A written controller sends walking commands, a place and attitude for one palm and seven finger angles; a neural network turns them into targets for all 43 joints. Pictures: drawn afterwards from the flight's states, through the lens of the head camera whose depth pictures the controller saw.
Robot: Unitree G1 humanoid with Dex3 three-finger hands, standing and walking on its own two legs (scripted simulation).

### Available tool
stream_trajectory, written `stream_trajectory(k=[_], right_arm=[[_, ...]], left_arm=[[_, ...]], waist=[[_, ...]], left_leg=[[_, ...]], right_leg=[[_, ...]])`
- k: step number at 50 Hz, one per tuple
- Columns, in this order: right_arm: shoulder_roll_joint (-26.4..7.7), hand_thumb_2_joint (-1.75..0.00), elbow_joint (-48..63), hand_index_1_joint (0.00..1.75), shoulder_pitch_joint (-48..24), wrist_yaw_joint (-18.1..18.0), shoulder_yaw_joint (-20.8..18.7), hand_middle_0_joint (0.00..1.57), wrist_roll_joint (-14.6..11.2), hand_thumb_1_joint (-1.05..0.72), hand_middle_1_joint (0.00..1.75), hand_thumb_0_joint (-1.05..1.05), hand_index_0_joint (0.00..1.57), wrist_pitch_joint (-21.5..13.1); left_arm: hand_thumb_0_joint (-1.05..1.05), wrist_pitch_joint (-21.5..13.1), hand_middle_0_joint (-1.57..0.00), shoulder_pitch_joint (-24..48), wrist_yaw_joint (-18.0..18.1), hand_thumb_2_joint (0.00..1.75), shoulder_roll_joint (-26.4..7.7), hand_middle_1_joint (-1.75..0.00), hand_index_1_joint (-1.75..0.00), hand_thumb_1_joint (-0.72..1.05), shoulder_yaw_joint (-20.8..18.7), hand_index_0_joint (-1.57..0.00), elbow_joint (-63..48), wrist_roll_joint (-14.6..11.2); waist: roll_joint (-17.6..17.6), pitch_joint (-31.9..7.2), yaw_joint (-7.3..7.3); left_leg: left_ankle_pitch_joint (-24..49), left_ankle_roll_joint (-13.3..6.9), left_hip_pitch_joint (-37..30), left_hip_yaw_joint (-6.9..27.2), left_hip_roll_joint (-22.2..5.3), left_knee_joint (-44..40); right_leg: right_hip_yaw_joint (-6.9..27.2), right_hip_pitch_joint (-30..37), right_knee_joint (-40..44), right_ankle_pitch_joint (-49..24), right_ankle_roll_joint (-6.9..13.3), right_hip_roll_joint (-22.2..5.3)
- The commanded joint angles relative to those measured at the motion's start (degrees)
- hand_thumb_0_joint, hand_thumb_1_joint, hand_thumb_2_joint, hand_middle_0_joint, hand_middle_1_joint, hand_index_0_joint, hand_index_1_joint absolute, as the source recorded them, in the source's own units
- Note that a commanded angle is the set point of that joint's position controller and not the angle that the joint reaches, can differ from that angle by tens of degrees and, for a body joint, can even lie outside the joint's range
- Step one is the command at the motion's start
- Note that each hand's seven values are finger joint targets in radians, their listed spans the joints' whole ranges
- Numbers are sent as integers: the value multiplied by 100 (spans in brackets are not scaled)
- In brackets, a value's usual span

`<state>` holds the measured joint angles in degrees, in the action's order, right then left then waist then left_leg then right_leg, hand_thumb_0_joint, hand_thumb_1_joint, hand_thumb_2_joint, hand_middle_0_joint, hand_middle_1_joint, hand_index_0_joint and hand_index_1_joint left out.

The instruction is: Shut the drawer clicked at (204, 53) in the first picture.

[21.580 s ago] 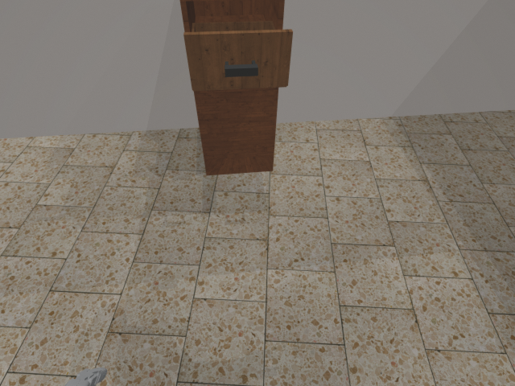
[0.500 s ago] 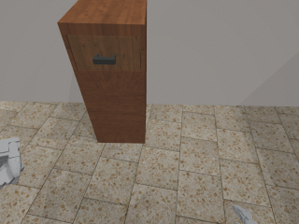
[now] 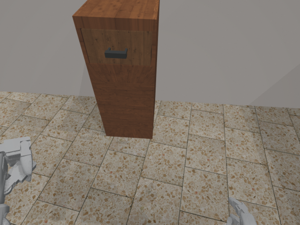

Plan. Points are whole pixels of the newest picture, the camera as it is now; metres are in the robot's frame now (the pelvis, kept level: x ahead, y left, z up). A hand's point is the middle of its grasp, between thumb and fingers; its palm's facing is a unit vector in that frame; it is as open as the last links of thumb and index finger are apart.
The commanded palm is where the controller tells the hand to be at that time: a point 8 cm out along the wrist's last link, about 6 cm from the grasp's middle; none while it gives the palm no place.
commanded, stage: let the arm hang, fingers relaxed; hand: left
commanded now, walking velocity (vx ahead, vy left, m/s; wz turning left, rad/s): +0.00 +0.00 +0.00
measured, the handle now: (116, 52) +0.86 +0.22 +0.02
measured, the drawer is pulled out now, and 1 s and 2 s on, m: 0.00 0.00 0.00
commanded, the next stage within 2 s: look to check the result in 1.14 s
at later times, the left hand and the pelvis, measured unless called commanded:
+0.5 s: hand out of the picture -0.04 +0.23 -0.17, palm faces +0.06 -0.97 -0.23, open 4.1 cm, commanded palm none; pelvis -0.02 +0.03 +0.01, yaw +3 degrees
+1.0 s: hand out of the picture -0.05 +0.18 -0.17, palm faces +0.05 -0.99 -0.16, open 7.3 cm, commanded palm none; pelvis -0.03 +0.03 +0.01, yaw +1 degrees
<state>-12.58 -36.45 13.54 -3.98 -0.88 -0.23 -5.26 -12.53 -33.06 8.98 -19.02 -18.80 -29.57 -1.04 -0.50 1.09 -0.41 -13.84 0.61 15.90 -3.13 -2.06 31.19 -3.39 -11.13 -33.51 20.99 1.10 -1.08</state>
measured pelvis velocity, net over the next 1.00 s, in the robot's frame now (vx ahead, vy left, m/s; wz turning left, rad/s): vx -0.03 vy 0.03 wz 0.02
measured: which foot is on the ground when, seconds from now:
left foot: down 0.00-1.00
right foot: down 0.00-1.00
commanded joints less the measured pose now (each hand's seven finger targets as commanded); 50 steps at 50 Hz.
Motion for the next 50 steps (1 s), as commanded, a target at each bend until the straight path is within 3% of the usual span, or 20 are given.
stream_trajectory(k=[1, 2, 3, 4, 5, 7, 9, 10, 11, 13, 15, 19, 20, 21, 23, 28, 32, 36, 42, 50], right_arm=[[-560, -90, 1041, 30, -583, 1, -131, 20, -20, -90, 30, 0, 20, -425], [-1606, -90, -314, 30, -804, 472, -497, 20, 83, -90, 30, 0, 20, -445], [-953, -90, -240, 30, -339, 457, -421, 20, 25, -90, 30, 0, 20, -103], [-778, -90, -110, 30, -233, 439, -345, 20, 36, -90, 30, 0, 20, -1], [-730, -90, -139, 30, -176, 450, -289, 20, 88, -90, 30, 0, 20, 71], [-761, -90, -100, 30, -161, 451, -220, 20, 130, -90, 30, 0, 20, 226], [-780, -90, -171, 30, -269, 419, -188, 20, 173, -90, 30, 0, 20, 321], [-776, -90, -250, 30, -298, 408, -177, 20, 187, -90, 30, 0, 20, 366], [-800, -90, -336, 30, -364, 409, -172, 20, 192, -90, 30, 0, 20, 412], [-684, -90, -613, 30, -324, 393, -111, 20, 209, -90, 30, 0, 20, 456], [-644, -90, -887, 30, -328, 371, -57, 20, 198, -90, 30, 0, 20, 485], [-487, -90, -1284, 30, -82, 303, -63, 20, 181, -90, 30, 0, 20, 550], [-487, -90, -1385, 30, -26, 294, -63, 20, 170, -90, 30, 0, 20, 561], [-518, -90, -1434, 30, 36, 281, -88, 20, 152, -90, 30, 0, 20, 573], [-512, -90, -1643, 30, 208, 266, -103, 20, 138, -90, 30, 0, 20, 577], [-458, -90, -2008, 30, 437, 248, -126, 20, 123, -90, 30, 0, 20, 606], [-336, -90, -2275, 30, 610, 246, -120, 20, 117, -90, 30, 0, 20, 616], [-266, -90, -2455, 30, 702, 238, -118, 20, 110, -90, 30, 0, 20, 607], [-9, -90, -2643, 30, 826, 228, -95, 20, 129, -90, 30, 0, 20, 619], [190, -90, -2708, 30, 946, 207, -108, 20, 144, -90, 30, 0, 20, 614]], left_arm=[[0, -430, -140, -16, 75, 90, -1285, -160, -160, 90, -933, -140, -1804, -35], [0, 671, -140, 547, -728, 90, -331, -160, -160, 90, 1311, -140, 3323, 511], [0, 1103, -136, 384, -840, 90, -15, -156, -156, 90, 1275, -136, 3572, 356], [0, 1216, -132, 371, -868, 90, 46, -151, -151, 90, 1335, -132, 3529, 363], [0, 1203, -128, 608, -892, 90, 49, -147, -147, 90, 1365, -128, 3737, 366], [0, 1206, -120, 1039, -917, 90, -97, -138, -138, 90, 1367, -120, 4246, 351], [0, 1233, -112, 1297, -896, 90, -164, -130, -130, 90, 1403, -112, 4893, 331], [0, 1251, -108, 1398, -875, 90, -191, -125, -125, 90, 1422, -108, 5233, 315], [0, 1278, -104, 1474, -849, 90, -222, -121, -121, 90, 1467, -104, 5570, 296], [0, 1315, -96, 1552, -802, 90, -117, -112, -112, 90, 1536, -96, 6166, 250], [0, 1332, -88, 1517, -776, 90, -50, -104, -104, 90, 1591, -88, 6772, 219], [0, 1322, -72, 1321, -759, 90, 99, -86, -86, 90, 1587, -72, 7687, 193], [0, 1320, -68, 1295, -769, 90, 87, -82, -82, 90, 1612, -68, 7875, 185], [0, 1303, -64, 1278, -770, 90, 73, -78, -78, 90, 1610, -64, 8008, 196], [0, 1298, -56, 1301, -779, 90, 112, -69, -69, 90, 1648, -56, 8322, 189], [0, 1297, -36, 1121, -762, 90, 204, -47, -47, 90, 1725, -36, 8879, 194], [0, 1269, -20, 1039, -732, 90, 276, -30, -30, 90, 1762, -20, 9169, 189], [0, 1263, -20, 901, -709, 90, 347, -30, -30, 90, 1763, -20, 9342, 195], [0, 1272, -20, 896, -677, 90, 509, -30, -30, 90, 1758, -20, 9468, 193], [0, 1253, -20, 893, -660, 90, 675, -30, -30, 90, 1714, -20, 9494, 192]], waist=[[822, -409, 16], [392, -194, 221], [37, -695, 87], [-85, -627, 128], [-349, -708, 107], [-1143, -639, 105], [-1564, -560, 78], [-1574, -524, 70], [-1167, -426, 60], [-54, -290, 64], [919, -119, 12], [1425, -212, -7], [1403, -221, -11], [1042, -228, -20], [728, -187, 25], [237, 223, 45], [-91, 391, 81], [109, 418, 58], [39, 729, 74], [146, 703, 79]], left_leg=[[1522, -424, -269, 578, -511, -643], [2148, -317, 246, 341, -376, 326], [1676, -230, -29, 210, -325, 424], [1029, -161, -15, 207, -280, 516], [680, -202, 102, 329, -283, 529], [1002, -304, 189, 455, -256, 482], [1301, -317, 175, 482, -200, 409], [1480, -303, 116, 461, -160, 361], [1601, -274, 9, 475, -165, 277], [1757, -308, -106, 595, -242, -71], [1218, -346, 45, 739, -322, -504], [250, -337, 40, 879, -364, -934], [28, -340, 26, 954, -375, -1054], [55, -353, -65, 994, -415, -1052], [-97, -334, -134, 989, -428, -1156], [-685, -332, -157, 995, -426, -1441], [-447, -315, -327, 803, -360, -1333], [-490, -313, -350, 776, -359, -1382], [-509, -288, -162, 711, -299, -1360], [-409, -255, -144, 594, -236, -1222]], right_leg=[[297, 24, 579, -1547, -155, -87], [192, -411, -159, -2798, -89, -558], [540, -317, 88, -2787, -11, -636], [552, -489, 252, -2537, 19, -773], [537, -639, 240, -2030, 84, -805], [365, -480, 227, -2009, 81, -717], [400, -292, 345, -2348, 104, -754], [381, -202, 357, -2521, 108, -767], [380, -296, 343, -2313, 124, -740], [331, -276, 391, -1639, 61, -574], [271, -140, 573, -794, 14, -416], [162, 160, 900, -505, 77, -361], [157, 192, 947, -456, 94, -333], [138, 196, 1042, -508, 103, -331], [120, 180, 1144, -469, 109, -359], [156, -114, 1343, -212, 133, -393], [190, -339, 1465, -108, 145, -462], [208, -418, 1440, -57, 123, -436], [229, -548, 1477, 100, 116, -441], [308, -614, 1513, 188, 141, -461]])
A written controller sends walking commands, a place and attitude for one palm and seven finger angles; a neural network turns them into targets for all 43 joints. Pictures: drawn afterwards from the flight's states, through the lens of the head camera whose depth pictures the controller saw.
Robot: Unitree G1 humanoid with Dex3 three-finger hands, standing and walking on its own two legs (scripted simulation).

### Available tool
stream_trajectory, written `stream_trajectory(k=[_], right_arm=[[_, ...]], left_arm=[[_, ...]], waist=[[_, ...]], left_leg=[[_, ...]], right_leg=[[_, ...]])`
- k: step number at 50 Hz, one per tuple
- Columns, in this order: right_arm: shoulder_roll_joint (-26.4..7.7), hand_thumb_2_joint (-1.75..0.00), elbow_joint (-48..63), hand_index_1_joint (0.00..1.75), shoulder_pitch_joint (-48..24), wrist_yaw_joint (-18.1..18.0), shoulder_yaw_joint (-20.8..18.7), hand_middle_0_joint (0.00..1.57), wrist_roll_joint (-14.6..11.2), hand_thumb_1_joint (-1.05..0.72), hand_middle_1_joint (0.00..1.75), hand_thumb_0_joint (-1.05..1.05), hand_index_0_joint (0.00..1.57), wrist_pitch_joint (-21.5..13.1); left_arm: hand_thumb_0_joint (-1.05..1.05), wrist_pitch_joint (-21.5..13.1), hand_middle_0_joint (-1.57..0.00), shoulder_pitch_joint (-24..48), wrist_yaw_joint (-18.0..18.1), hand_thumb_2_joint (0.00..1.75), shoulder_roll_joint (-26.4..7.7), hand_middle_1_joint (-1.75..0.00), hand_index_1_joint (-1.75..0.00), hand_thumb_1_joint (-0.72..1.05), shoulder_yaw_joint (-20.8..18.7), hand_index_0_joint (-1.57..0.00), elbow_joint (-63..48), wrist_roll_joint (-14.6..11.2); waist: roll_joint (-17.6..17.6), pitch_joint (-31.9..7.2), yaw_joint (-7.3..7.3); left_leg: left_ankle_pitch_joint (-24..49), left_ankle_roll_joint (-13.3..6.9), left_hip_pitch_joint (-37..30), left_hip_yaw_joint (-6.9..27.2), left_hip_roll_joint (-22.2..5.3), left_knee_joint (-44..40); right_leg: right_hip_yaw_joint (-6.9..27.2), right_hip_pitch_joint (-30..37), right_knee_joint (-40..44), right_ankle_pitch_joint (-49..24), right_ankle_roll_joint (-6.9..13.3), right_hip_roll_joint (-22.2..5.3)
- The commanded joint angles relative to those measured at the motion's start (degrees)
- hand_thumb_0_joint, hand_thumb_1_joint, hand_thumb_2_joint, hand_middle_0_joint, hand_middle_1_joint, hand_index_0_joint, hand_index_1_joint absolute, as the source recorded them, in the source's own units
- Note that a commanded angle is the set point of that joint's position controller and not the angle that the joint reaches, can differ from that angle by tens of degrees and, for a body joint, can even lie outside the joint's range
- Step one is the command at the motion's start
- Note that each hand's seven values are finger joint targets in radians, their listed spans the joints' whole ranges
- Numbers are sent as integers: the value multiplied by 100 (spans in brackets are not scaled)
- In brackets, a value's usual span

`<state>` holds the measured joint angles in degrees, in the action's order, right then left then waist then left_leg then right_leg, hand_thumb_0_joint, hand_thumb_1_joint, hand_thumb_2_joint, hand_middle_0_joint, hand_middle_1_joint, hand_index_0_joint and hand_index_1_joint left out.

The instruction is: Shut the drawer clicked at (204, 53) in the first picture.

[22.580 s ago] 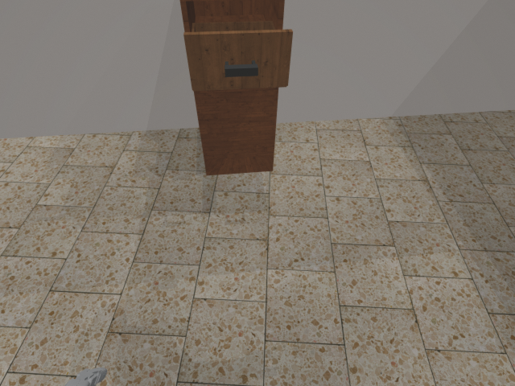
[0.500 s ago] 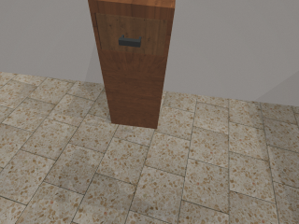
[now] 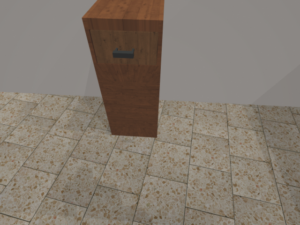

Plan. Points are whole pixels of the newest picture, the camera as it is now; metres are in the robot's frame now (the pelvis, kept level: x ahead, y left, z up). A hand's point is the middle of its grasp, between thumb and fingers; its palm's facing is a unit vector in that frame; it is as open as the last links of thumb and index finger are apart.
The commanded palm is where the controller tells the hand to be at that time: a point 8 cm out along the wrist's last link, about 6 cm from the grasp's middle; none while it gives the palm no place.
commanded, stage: let the arm hang, fingers relaxed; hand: left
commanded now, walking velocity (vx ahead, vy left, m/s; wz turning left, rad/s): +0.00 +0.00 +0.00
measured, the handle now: (124, 52) +0.89 +0.18 +0.01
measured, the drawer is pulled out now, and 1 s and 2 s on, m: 0.00 0.00 0.00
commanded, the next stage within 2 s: look to check the result in 0.14 s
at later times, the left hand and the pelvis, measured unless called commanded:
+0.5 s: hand out of the picture -0.02 +0.14 -0.18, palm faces +0.04 -0.98 -0.17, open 7.4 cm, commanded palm none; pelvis +0.01 -0.01 +0.00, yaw +0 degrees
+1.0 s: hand out of the picture +0.01 +0.14 -0.17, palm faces +0.03 -0.98 -0.18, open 7.4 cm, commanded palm none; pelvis +0.03 -0.02 +0.00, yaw +0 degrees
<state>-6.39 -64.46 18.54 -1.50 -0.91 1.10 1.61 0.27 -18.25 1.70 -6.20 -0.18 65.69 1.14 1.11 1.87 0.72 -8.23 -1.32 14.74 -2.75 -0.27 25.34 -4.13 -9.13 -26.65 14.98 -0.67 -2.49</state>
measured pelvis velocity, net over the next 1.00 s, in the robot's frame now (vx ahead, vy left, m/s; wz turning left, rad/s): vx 0.03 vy -0.02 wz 0.00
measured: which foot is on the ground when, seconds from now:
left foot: down 0.00-1.00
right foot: down 0.00-1.00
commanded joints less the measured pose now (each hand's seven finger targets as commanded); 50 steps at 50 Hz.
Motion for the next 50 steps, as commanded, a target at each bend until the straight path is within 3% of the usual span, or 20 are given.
stream_trajectory(k=[1, 4, 17, 22, 28, 50], right_arm=[[-442, -90, 88, 30, 445, -42, -110, 20, -1, -90, 30, 0, 20, -67], [-351, -90, 52, 30, 527, -50, -106, 20, 8, -90, 30, 0, 20, -90], [-293, -90, -27, 30, 580, -78, -111, 20, 0, -90, 30, 0, 20, -95], [-342, -90, -24, 30, 491, -95, -106, 20, -10, -90, 30, 0, 20, -122], [-375, -90, -33, 30, 430, -90, -106, 20, -6, -90, 30, 0, 20, -115], [-636, -90, -34, 30, 20, -104, -104, 20, -13, -90, 30, 0, 20, -158]], left_arm=[[0, -33, -20, -589, 74, 90, -622, -30, -30, 90, -150, -20, -40, -24], [0, -50, -20, -524, 76, 90, -574, -30, -30, 90, -162, -20, -40, -37], [0, -71, -20, -445, 98, 90, -507, -30, -30, 90, -183, -20, 4, -48], [0, -71, -20, -452, 96, 90, -511, -30, -30, 90, -190, -20, 11, -56], [0, -85, -20, -426, 92, 90, -529, -30, -30, 90, -187, -20, 23, -51], [0, -123, -20, -171, 66, 90, -732, -30, -30, 90, -206, -20, -4, -58]], waist=[[-106, 653, -41], [-74, 492, -12], [-87, 530, 21], [45, 466, -22], [-153, 453, -7], [-30, 345, -29]], left_leg=[[-897, -55, -56, 537, -412, -563], [-694, -49, -136, 515, -415, -508], [-341, -11, -216, 431, -466, -347], [-198, -32, -214, 491, -519, -408], [-100, -11, -318, 433, -508, -366], [354, 7, -515, 427, -564, -425]], right_leg=[[376, -860, 842, 793, 323, -313], [392, -776, 812, 637, 338, -342], [413, -721, 867, 449, 363, -349], [348, -530, 785, 144, 335, -319], [385, -545, 856, 123, 329, -345], [392, -221, 923, -476, 300, -365]])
